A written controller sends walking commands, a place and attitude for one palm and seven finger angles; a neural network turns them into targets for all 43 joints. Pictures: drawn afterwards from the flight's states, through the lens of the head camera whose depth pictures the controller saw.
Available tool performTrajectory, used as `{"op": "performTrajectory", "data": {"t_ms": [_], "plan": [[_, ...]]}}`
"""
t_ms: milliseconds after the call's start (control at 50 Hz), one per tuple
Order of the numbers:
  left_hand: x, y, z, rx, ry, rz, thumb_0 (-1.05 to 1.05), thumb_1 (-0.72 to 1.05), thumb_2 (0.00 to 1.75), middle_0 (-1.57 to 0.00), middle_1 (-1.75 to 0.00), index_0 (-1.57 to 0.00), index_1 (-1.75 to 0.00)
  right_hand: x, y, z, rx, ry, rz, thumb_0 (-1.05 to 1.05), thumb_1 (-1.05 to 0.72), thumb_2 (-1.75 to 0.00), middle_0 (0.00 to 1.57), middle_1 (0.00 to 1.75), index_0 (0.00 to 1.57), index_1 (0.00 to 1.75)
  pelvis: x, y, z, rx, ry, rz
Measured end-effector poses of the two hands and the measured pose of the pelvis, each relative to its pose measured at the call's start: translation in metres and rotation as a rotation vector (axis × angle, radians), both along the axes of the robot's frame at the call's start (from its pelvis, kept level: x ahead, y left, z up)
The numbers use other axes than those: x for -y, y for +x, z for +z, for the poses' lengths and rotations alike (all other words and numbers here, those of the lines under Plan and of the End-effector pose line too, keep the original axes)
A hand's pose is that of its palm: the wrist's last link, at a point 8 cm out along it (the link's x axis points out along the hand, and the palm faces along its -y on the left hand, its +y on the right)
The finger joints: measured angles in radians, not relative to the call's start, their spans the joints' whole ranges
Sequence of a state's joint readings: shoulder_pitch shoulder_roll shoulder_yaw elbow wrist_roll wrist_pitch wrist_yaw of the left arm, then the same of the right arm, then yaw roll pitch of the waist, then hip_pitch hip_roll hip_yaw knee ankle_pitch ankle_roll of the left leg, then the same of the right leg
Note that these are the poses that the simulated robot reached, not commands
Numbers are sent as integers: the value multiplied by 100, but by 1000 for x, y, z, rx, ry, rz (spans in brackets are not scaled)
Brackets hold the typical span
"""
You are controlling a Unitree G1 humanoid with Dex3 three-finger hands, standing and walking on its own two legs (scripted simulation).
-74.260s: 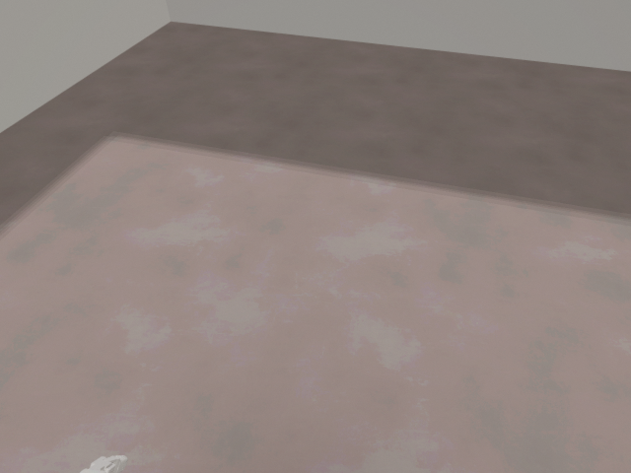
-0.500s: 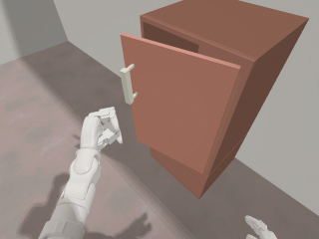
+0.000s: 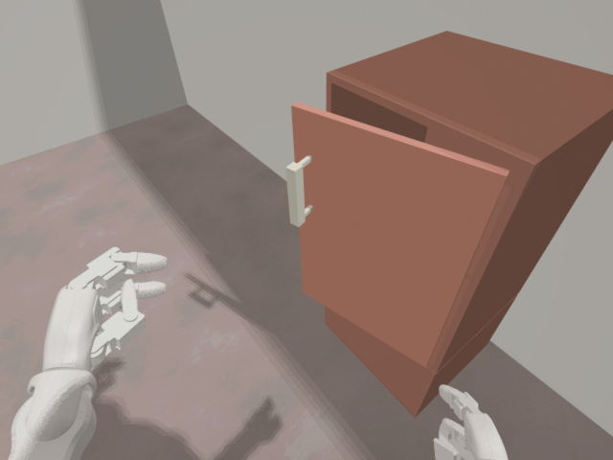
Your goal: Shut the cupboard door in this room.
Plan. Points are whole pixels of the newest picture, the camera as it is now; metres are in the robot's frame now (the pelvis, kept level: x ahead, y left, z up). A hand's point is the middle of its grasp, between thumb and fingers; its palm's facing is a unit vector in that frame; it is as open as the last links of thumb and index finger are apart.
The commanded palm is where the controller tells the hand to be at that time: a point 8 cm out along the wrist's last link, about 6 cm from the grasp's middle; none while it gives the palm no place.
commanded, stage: draw the hand back to the body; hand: left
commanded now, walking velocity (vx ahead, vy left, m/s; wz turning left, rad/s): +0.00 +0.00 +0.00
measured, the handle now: (302, 191) +0.64 +0.08 -0.01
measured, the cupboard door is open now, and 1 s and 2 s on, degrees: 14 14 14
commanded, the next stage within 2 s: step back with the hand held close in 0.56 s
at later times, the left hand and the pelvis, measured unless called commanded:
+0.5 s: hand (77, 342) +0.19 +0.25 +0.15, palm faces +0.42 -0.83 -0.37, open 7.3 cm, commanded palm +0.13 +0.30 +0.18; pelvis +0.00 -0.01 +0.00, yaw +0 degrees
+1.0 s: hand (89, 325) +0.20 +0.25 +0.15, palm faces +0.35 -0.79 -0.50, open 7.4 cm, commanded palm +0.14 +0.29 +0.18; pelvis +0.00 -0.01 +0.00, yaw -1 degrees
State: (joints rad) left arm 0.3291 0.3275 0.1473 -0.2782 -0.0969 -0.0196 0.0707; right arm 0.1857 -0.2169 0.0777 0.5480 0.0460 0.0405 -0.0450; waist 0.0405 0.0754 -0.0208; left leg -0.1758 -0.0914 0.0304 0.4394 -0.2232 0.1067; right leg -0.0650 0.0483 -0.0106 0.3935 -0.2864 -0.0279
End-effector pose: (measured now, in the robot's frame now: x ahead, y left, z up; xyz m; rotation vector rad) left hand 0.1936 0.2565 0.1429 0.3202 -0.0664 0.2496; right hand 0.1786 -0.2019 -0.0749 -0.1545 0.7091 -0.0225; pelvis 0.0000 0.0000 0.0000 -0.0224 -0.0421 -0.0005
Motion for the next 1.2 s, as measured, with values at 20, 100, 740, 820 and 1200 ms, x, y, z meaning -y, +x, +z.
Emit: {"op": "performTrajectory", "data": {"t_ms": [20,100,740,820,1200], "plan": [[-6,-4,3,4,14,17,1,89,90,-66,-79,-66,-80,1,-2,-1,-6,-1,-2,1,-91,-89,20,30,21,30,0,0,0,1,0,0],[-27,-23,17,23,78,88,1,89,90,-55,-67,-55,-68,6,-9,-5,-21,-10,-10,1,-91,-89,20,30,21,30,-2,1,1,5,-1,3],[-31,-41,32,54,158,168,1,89,90,-21,-30,-21,-30,35,-7,-3,21,-30,-46,1,-91,-89,20,30,21,30,14,2,1,-12,3,-3],[-31,-37,32,46,190,166,1,89,90,-21,-30,-21,-30,43,-10,-10,-27,-51,-65,1,-91,-89,20,30,21,30,15,2,-1,-41,1,-3],[-39,-51,37,92,262,56,1,89,90,-21,-30,-21,-30,51,-52,0,-44,-116,-180,1,-91,-89,20,30,20,30,-2,-31,-8,-68,-6,-39]]}}
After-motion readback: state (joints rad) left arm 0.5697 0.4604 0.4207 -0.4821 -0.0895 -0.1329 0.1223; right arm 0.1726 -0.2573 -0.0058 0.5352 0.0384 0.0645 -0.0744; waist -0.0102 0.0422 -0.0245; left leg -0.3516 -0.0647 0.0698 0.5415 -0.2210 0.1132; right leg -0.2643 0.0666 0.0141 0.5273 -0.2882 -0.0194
